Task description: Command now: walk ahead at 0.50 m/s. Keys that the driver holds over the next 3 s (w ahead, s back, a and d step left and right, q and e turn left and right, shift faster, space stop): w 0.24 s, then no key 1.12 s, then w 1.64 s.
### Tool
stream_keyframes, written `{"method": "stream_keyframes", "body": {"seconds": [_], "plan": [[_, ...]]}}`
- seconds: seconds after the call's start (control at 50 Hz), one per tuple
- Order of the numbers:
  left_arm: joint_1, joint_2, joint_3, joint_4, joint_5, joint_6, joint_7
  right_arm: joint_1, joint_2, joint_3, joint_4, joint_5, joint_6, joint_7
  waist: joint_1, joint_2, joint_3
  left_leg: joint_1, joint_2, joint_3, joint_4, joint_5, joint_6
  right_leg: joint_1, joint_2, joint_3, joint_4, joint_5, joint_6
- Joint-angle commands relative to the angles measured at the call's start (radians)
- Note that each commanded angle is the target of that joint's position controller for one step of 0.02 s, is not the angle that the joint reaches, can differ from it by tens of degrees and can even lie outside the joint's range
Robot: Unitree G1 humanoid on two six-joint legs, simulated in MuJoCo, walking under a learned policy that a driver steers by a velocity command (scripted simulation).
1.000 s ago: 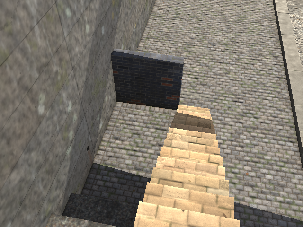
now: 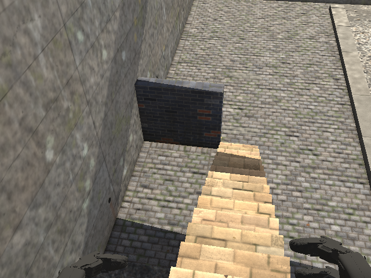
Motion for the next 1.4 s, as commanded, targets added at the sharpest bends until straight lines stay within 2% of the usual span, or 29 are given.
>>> {"method": "stream_keyframes", "body": {"seconds": [0.02, 0.12, 0.14, 0.2, 0.28, 0.3, 0.36, 0.5, 0.52, 0.62, 0.64, 0.66, 0.8, 1.04, 1.06, 1.08, 1.34, 1.4], "plan": [[-0.095, 0.117, 0.04, -0.095, -0.002, -0.023, -0.009, -0.116, -0.084, -0.028, -0.124, -0.003, -0.018, 0.004, 0.004, -0.027, -0.105, 0.049, 0.137, -0.124, -0.002, 0.474, 0.045, -0.026, -0.166, 0.117, -0.017, 0.618, -0.032], [-0.098, 0.11, 0.034, -0.094, 0.007, -0.026, -0.012, -0.114, -0.082, -0.024, -0.134, -0.007, -0.013, 0.006, 0.004, -0.03, -0.09, 0.044, 0.145, -0.136, -0.022, 0.426, 0.042, -0.06, -0.171, 0.132, -0.04, 0.524, -0.033], [-0.103, 0.121, 0.036, -0.098, 0.008, -0.023, -0.01, -0.123, -0.078, -0.022, -0.136, -0.016, -0.013, 0.008, 0.0, -0.026, -0.086, 0.042, 0.14, -0.131, -0.032, 0.422, 0.045, -0.064, -0.172, 0.136, -0.046, 0.519, -0.031], [-0.1, 0.118, 0.035, -0.1, 0.012, -0.022, -0.009, -0.12, -0.074, -0.02, -0.134, -0.017, -0.014, 0.01, 0.003, -0.026, -0.087, 0.042, 0.145, -0.136, -0.042, 0.412, 0.046, -0.071, -0.172, 0.138, -0.052, 0.477, -0.028], [-0.061, 0.105, 0.031, -0.087, 0.017, -0.021, -0.008, -0.09, -0.067, -0.017, -0.11, -0.022, -0.016, 0.012, 0.007, -0.018, -0.077, 0.038, 0.155, -0.146, -0.054, 0.383, 0.046, -0.094, -0.176, 0.14, -0.056, 0.399, -0.02], [-0.053, 0.111, 0.031, -0.084, 0.028, -0.016, -0.01, -0.082, -0.073, -0.017, -0.103, -0.033, -0.01, 0.015, 0.009, -0.015, -0.044, 0.032, 0.158, -0.155, -0.06, 0.39, 0.053, -0.115, -0.173, 0.141, -0.063, 0.382, -0.021], [-0.02, 0.103, 0.031, -0.062, 0.036, -0.016, -0.009, -0.051, -0.07, -0.02, -0.072, -0.038, -0.004, 0.017, 0.01, -0.012, -0.034, 0.04, 0.165, -0.169, -0.085, 0.353, 0.058, -0.138, -0.174, 0.145, -0.085, 0.309, -0.014], [0.022, 0.103, 0.045, -0.01, 0.029, -0.031, -0.001, -0.012, -0.066, -0.03, -0.002, -0.035, -0.02, 0.004, 0.007, -0.018, -0.032, 0.034, 0.17, -0.172, -0.102, 0.317, 0.068, -0.154, -0.175, 0.146, -0.092, 0.259, -0.015], [0.025, 0.097, 0.045, -0.003, 0.041, -0.028, -0.001, -0.013, -0.069, -0.031, -0.001, -0.038, -0.014, -0.002, 0.012, -0.03, -0.045, 0.043, 0.167, -0.17, -0.107, 0.3, 0.07, -0.148, -0.167, 0.136, -0.107, 0.247, -0.017], [0.056, 0.092, 0.048, 0.051, 0.038, -0.029, 0.001, 0.021, -0.063, -0.036, 0.043, -0.039, -0.007, -0.016, 0.008, -0.017, -0.007, 0.038, 0.164, -0.165, -0.118, 0.267, 0.074, -0.164, -0.167, 0.129, -0.12, 0.224, -0.018], [0.05, 0.101, 0.05, 0.044, 0.046, -0.018, 0.012, 0.017, -0.046, -0.033, 0.034, -0.05, -0.003, -0.017, -0.005, -0.019, -0.016, 0.04, 0.151, -0.15, -0.129, 0.272, 0.067, -0.16, -0.161, 0.129, -0.118, 0.23, -0.023], [0.048, 0.105, 0.053, 0.046, 0.055, -0.012, 0.014, 0.025, -0.048, -0.032, 0.031, -0.051, 0.002, -0.013, -0.004, -0.022, -0.022, 0.043, 0.148, -0.147, -0.132, 0.277, 0.07, -0.138, -0.152, 0.119, -0.12, 0.241, -0.026], [0.09, 0.101, 0.058, 0.094, 0.051, -0.011, 0.025, 0.065, -0.05, -0.041, 0.051, -0.046, 0.007, -0.029, -0.002, -0.008, 0.014, 0.03, 0.141, -0.13, -0.151, 0.282, 0.072, -0.119, -0.151, 0.105, -0.134, 0.244, -0.031], [0.099, 0.105, 0.067, 0.154, 0.048, -0.011, 0.037, 0.083, -0.048, -0.05, 0.065, -0.044, 0.006, -0.045, -0.002, -0.011, 0.015, 0.052, 0.138, -0.127, -0.163, 0.325, 0.078, -0.105, -0.152, 0.095, -0.148, 0.255, -0.029], [0.09, 0.108, 0.068, 0.149, 0.049, -0.009, 0.04, 0.094, -0.056, -0.051, 0.071, -0.052, 0.007, -0.049, -0.009, -0.021, 0.016, 0.047, 0.141, -0.128, -0.167, 0.334, 0.082, -0.1, -0.151, 0.098, -0.14, 0.264, -0.027], [0.095, 0.106, 0.068, 0.153, 0.049, -0.007, 0.042, 0.095, -0.055, -0.051, 0.074, -0.053, 0.006, -0.051, -0.003, -0.016, 0.012, 0.047, 0.141, -0.126, -0.166, 0.337, 0.083, -0.093, -0.152, 0.097, -0.143, 0.264, -0.026], [0.114, 0.116, 0.074, 0.196, 0.047, 0.0, 0.055, 0.107, -0.056, -0.053, 0.106, -0.045, 0.001, -0.064, -0.001, -0.013, 0.019, 0.058, 0.138, -0.123, -0.179, 0.372, 0.087, -0.078, -0.147, 0.087, -0.155, 0.259, -0.019], [0.108, 0.112, 0.071, 0.199, 0.059, 0.016, 0.054, 0.108, -0.045, -0.045, 0.117, -0.052, -0.002, -0.058, 0.004, -0.003, 0.02, 0.044, 0.135, -0.124, -0.199, 0.313, 0.083, -0.072, -0.136, 0.083, -0.168, 0.211, -0.015]]}}
Next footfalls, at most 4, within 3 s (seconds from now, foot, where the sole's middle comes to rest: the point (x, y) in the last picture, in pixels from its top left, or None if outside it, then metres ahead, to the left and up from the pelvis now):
none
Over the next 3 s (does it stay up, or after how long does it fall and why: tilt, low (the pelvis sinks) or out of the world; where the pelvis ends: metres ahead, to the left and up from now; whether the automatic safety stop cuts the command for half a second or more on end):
stays up -0.07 0.02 0.00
